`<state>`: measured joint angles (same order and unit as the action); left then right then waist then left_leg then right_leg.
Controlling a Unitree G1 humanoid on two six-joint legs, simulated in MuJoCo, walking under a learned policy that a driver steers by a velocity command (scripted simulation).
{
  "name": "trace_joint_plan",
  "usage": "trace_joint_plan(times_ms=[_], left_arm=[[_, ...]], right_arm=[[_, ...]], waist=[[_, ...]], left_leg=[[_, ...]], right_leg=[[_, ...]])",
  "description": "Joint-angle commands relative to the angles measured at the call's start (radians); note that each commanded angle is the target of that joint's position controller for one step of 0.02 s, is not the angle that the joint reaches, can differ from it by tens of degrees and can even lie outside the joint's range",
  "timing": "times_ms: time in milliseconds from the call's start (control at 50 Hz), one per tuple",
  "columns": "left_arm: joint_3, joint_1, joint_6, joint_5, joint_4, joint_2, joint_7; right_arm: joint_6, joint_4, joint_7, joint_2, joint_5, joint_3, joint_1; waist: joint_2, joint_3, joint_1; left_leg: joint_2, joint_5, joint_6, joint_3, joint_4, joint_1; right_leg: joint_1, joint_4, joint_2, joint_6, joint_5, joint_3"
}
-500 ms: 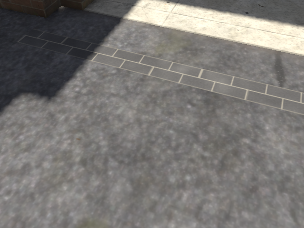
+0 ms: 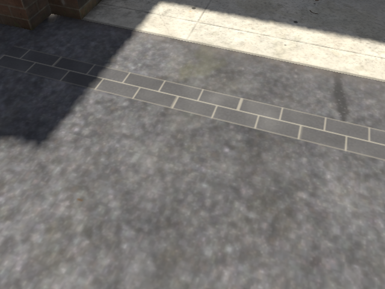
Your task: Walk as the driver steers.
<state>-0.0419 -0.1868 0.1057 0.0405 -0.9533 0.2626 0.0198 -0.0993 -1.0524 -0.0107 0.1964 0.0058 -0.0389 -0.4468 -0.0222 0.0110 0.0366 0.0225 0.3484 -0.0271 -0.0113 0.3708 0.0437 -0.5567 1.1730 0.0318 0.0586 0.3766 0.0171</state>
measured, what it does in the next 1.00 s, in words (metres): walks ahead, turning right: right foot, then left foot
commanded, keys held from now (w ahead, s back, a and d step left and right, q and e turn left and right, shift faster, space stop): w+e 1.00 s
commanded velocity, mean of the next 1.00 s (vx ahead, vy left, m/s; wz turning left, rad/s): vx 0.48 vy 0.00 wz -0.48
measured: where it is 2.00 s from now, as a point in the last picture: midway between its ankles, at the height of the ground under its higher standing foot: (302, 178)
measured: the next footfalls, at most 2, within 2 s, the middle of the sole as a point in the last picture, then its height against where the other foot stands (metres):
right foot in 0.24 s outside the picture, level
left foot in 0.76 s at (197, 258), level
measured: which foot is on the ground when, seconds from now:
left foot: down 0.00-0.26, up 0.28-0.74, down 0.76-1.00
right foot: up 0.00-0.22, down 0.24-0.76, up 0.78-1.00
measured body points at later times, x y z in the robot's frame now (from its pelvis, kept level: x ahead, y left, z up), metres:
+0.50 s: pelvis +0.26 -0.08 +0.01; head +0.28 -0.10 +0.45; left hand +0.38 +0.17 -0.12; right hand +0.37 -0.38 -0.10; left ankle +0.42 +0.09 -0.66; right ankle +0.27 -0.14 -0.74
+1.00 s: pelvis +0.55 -0.11 +0.01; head +0.58 -0.12 +0.45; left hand +0.81 +0.06 -0.10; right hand +0.47 -0.38 -0.11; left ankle +0.59 -0.01 -0.74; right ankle +0.52 -0.27 -0.66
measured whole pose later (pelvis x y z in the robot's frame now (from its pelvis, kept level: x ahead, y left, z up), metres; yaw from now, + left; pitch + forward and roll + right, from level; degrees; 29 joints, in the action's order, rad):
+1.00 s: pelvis +0.55 -0.11 +0.01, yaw -32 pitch +1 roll +2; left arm -0.08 -0.23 0.02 0.03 -0.72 0.32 0.00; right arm -0.11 -0.83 0.00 0.26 -0.01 -0.06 -0.28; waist -0.05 -0.03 0.04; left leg 0.03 0.19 -0.03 0.10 0.30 0.14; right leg -0.65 1.08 0.08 0.00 0.25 -0.07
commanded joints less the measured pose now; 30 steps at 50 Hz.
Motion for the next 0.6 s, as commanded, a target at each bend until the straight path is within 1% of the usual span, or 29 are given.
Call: trace_joint_plan(times_ms=[20, 40, 60, 80, 100, 120, 140, 160, 180, 200, 220, 240, 260, 280, 300, 320, 340, 360, 380, 400, 420, 440, 460, 480, 520, 560, 600], left_arm=[[0.006, 0.151, 0.008, -0.007, 0.112, 0.011, 0.023], [0.014, 0.186, 0.002, -0.013, 0.129, -0.004, 0.027], [0.021, 0.228, -0.005, -0.017, 0.148, -0.017, 0.029], [0.023, 0.256, -0.012, -0.018, 0.165, -0.015, 0.029], [0.020, 0.272, -0.019, -0.015, 0.177, 0.003, 0.028], [0.016, 0.283, -0.025, -0.012, 0.188, 0.022, 0.028], [0.011, 0.292, -0.029, -0.011, 0.198, 0.040, 0.029], [0.003, 0.287, -0.028, -0.013, 0.205, 0.058, 0.032], [-0.008, 0.256, -0.028, -0.014, 0.203, 0.077, 0.035], [-0.024, 0.173, -0.030, -0.013, 0.184, 0.102, 0.038], [-0.050, 0.029, -0.038, -0.009, 0.141, 0.136, 0.038], [-0.075, -0.110, -0.047, -0.005, 0.108, 0.180, 0.032], [-0.098, -0.208, -0.049, -0.017, 0.107, 0.285, 0.023], [-0.079, -0.207, -0.049, -0.018, 0.104, 0.237, 0.020], [-0.064, -0.151, -0.036, -0.025, 0.108, 0.188, 0.020], [-0.055, -0.069, -0.025, -0.028, 0.130, 0.162, 0.021], [-0.047, 0.004, -0.017, -0.035, 0.151, 0.140, 0.025], [-0.040, 0.053, -0.012, -0.046, 0.169, 0.125, 0.025], [-0.038, 0.075, -0.013, -0.048, 0.180, 0.116, 0.023], [-0.037, 0.070, -0.012, -0.041, 0.182, 0.116, 0.019], [-0.038, 0.050, -0.011, -0.037, 0.179, 0.121, 0.012], [-0.041, 0.024, -0.010, -0.034, 0.176, 0.133, 0.004], [-0.045, -0.005, -0.010, -0.034, 0.173, 0.148, -0.006], [-0.048, -0.035, -0.011, -0.034, 0.169, 0.159, -0.014], [-0.051, -0.079, -0.019, -0.027, 0.163, 0.166, -0.025], [-0.053, -0.119, -0.027, -0.018, 0.156, 0.168, -0.033], [-0.054, -0.155, -0.034, -0.013, 0.146, 0.165, -0.036]], right_arm=[[0.016, 0.032, 0.018, 0.092, -0.008, -0.001, -0.022], [0.017, 0.046, 0.027, 0.108, -0.012, 0.000, 0.013], [0.012, 0.051, 0.034, 0.135, -0.012, -0.004, 0.022], [0.005, 0.046, 0.039, 0.170, -0.009, -0.011, 0.008], [-0.002, 0.036, 0.039, 0.196, -0.003, -0.019, -0.011], [-0.006, 0.029, 0.039, 0.202, 0.004, -0.024, -0.016], [-0.007, 0.026, 0.037, 0.200, 0.009, -0.026, -0.016], [-0.004, 0.029, 0.036, 0.202, 0.010, -0.029, -0.011], [0.002, 0.033, 0.037, 0.210, 0.005, -0.033, -0.003], [0.014, 0.040, 0.038, 0.220, -0.004, -0.037, 0.008], [0.030, 0.053, 0.041, 0.217, -0.014, -0.036, 0.019], [0.035, 0.075, 0.046, 0.214, -0.021, -0.031, 0.016], [0.015, 0.122, 0.029, 0.091, -0.032, 0.007, -0.077], [-0.031, 0.115, 0.011, 0.081, -0.015, 0.016, -0.048], [-0.058, 0.163, 0.003, 0.167, 0.028, -0.009, 0.067], [-0.072, 0.190, 0.009, 0.196, 0.035, -0.012, 0.135], [-0.072, 0.192, 0.021, 0.202, 0.019, -0.021, 0.160], [-0.059, 0.193, 0.031, 0.204, 0.005, -0.030, 0.139], [-0.043, 0.199, 0.035, 0.196, -0.003, -0.033, 0.127], [-0.030, 0.207, 0.037, 0.180, -0.009, -0.033, 0.128], [-0.020, 0.219, 0.040, 0.173, -0.019, -0.034, 0.147], [-0.013, 0.240, 0.043, 0.172, -0.026, -0.035, 0.188], [-0.010, 0.264, 0.046, 0.172, -0.030, -0.036, 0.242], [-0.010, 0.284, 0.048, 0.169, -0.030, -0.036, 0.294], [-0.017, 0.313, 0.043, 0.151, -0.028, -0.030, 0.374], [-0.024, 0.337, 0.031, 0.136, -0.019, -0.022, 0.446], [-0.030, 0.359, 0.021, 0.140, -0.007, -0.019, 0.497]], waist=[[0.110, -0.123, 0.005], [0.106, -0.134, 0.001], [0.113, -0.137, 0.005], [0.126, -0.134, 0.009], [0.133, -0.137, 0.007], [0.131, -0.146, 0.001], [0.124, -0.148, -0.005], [0.122, -0.133, -0.019], [0.132, -0.093, -0.042], [0.147, -0.031, -0.088], [0.141, 0.051, -0.156], [0.103, 0.112, -0.214], [-0.168, 0.262, -0.155], [-0.179, 0.365, -0.155], [-0.151, 0.191, -0.152], [-0.053, 0.092, -0.119], [0.030, 0.034, -0.073], [0.019, 0.021, -0.025], [-0.005, 0.011, -0.002], [-0.019, 0.000, 0.007], [-0.022, -0.012, 0.006], [-0.021, -0.027, -0.002], [-0.019, -0.045, -0.018], [-0.019, -0.053, -0.036], [-0.027, -0.049, -0.066], [-0.036, -0.041, -0.097], [-0.038, -0.037, -0.117]], left_leg=[[-0.249, -0.445, -0.147, -0.166, -0.214, -0.124], [-0.209, -0.413, -0.131, -0.092, -0.241, -0.021], [-0.184, -0.380, -0.120, -0.040, -0.273, 0.064], [-0.192, -0.365, -0.121, -0.022, -0.310, 0.104], [-0.216, -0.360, -0.123, -0.013, -0.332, 0.100], [-0.234, -0.375, -0.118, 0.004, -0.331, 0.066], [-0.248, -0.436, -0.110, 0.024, -0.308, 0.016], [-0.260, -0.576, -0.098, 0.044, -0.257, -0.038], [-0.270, -0.760, -0.084, 0.062, -0.182, -0.087], [-0.269, -0.938, -0.067, 0.086, -0.057, -0.120], [-0.243, -1.054, -0.044, 0.119, 0.143, -0.098], [-0.214, -0.941, -0.013, 0.129, 0.399, 0.081], [-0.043, -0.344, 0.057, 0.120, 0.863, 0.502], [0.037, 0.168, 0.035, -0.075, 1.051, 0.626], [-0.020, 0.112, 0.002, -0.116, 1.090, 0.732], [-0.071, 0.018, -0.019, -0.100, 1.031, 0.715], [-0.109, -0.040, -0.020, -0.093, 0.947, 0.655], [-0.144, -0.073, -0.019, -0.102, 0.877, 0.570], [-0.156, -0.079, -0.011, -0.104, 0.831, 0.524], [-0.160, -0.082, 0.002, -0.093, 0.786, 0.506], [-0.157, -0.109, 0.020, -0.078, 0.742, 0.504], [-0.151, -0.156, 0.039, -0.068, 0.681, 0.521], [-0.145, -0.217, 0.055, -0.063, 0.604, 0.551], [-0.134, -0.286, 0.066, -0.063, 0.524, 0.571], [-0.104, -0.408, 0.077, -0.064, 0.362, 0.552], [-0.070, -0.477, 0.081, -0.054, 0.241, 0.507], [-0.053, -0.485, 0.082, -0.063, 0.181, 0.488]], right_leg=[[-0.324, -0.138, 0.071, -0.017, -0.150, -0.005], [-0.222, -0.256, 0.057, -0.030, -0.240, 0.017], [-0.109, -0.371, 0.038, -0.036, -0.322, 0.038], [-0.022, -0.447, 0.022, -0.035, -0.374, 0.050], [0.022, -0.485, 0.011, -0.027, -0.398, 0.051], [0.029, -0.523, 0.009, -0.012, -0.408, 0.039], [0.027, -0.558, 0.003, 0.008, -0.406, 0.035], [0.045, -0.579, -0.013, 0.030, -0.390, 0.043], [0.092, -0.576, -0.037, 0.051, -0.366, 0.058], [0.182, -0.558, -0.068, 0.072, -0.331, 0.075], [0.342, -0.556, -0.111, 0.096, -0.299, 0.098], [0.580, -0.559, -0.080, 0.127, -0.271, 0.008], [0.945, -0.650, 0.203, 0.313, -0.017, -0.537], [0.971, -0.899, 0.304, 0.354, 0.156, -0.909], [0.847, -0.939, 0.273, 0.288, 0.152, -0.805], [0.676, -0.950, 0.239, 0.252, 0.057, -0.661], [0.511, -0.963, 0.196, 0.234, -0.058, -0.550], [0.397, -0.979, 0.153, 0.217, -0.127, -0.462], [0.328, -0.997, 0.126, 0.216, -0.143, -0.426], [0.278, -1.010, 0.112, 0.221, -0.167, -0.393], [0.238, -1.021, 0.100, 0.226, -0.185, -0.360], [0.212, -1.030, 0.089, 0.229, -0.192, -0.338], [0.207, -1.034, 0.083, 0.226, -0.202, -0.330], [0.213, -1.032, 0.077, 0.217, -0.215, -0.327], [0.230, -1.008, 0.054, 0.186, -0.237, -0.304], [0.248, -0.987, 0.044, 0.165, -0.231, -0.301], [0.292, -0.960, 0.057, 0.159, -0.204, -0.337]])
